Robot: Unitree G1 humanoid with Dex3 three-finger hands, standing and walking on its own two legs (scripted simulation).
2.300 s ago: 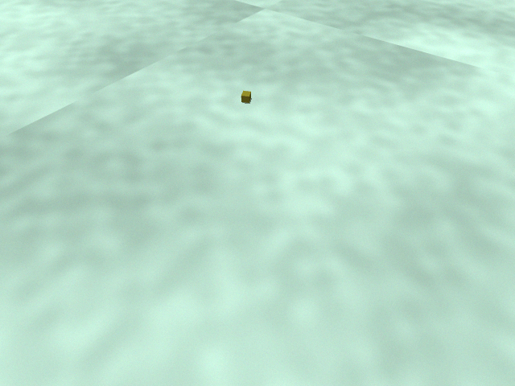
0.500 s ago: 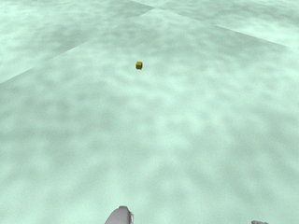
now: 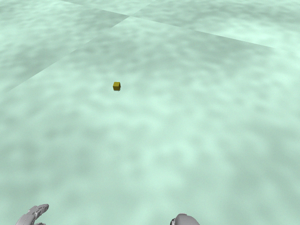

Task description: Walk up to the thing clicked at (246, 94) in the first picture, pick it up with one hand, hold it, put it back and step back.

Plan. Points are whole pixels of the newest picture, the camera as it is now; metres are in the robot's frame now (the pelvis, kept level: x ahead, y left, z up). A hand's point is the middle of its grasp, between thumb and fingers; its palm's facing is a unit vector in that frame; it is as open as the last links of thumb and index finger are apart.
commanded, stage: walk up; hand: left
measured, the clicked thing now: (116, 86) +1.49 +0.29 -0.73
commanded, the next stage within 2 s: none
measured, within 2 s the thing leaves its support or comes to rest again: neither
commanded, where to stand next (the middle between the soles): +1.07 +0.07 m, yaw -2 degrees
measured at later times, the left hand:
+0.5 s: hand (61, 199) +0.24 +0.28 -0.13, palm faces +0.02 -0.92 -0.38, open 7.4 cm
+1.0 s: hand (88, 106) +0.63 +0.26 -0.12, palm faces -0.09 -0.91 -0.40, open 7.4 cm
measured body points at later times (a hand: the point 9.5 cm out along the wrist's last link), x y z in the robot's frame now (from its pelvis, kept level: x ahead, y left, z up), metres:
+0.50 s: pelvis +0.26 -0.01 +0.01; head +0.29 +0.00 +0.46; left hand +0.24 +0.33 -0.10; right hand +0.39 -0.32 -0.09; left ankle +0.39 +0.13 -0.71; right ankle +0.15 -0.13 -0.72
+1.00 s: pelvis +0.51 +0.00 +0.00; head +0.53 -0.03 +0.45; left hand +0.63 +0.31 -0.09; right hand +0.53 -0.33 -0.13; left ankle +0.39 +0.13 -0.71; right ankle +0.62 -0.11 -0.72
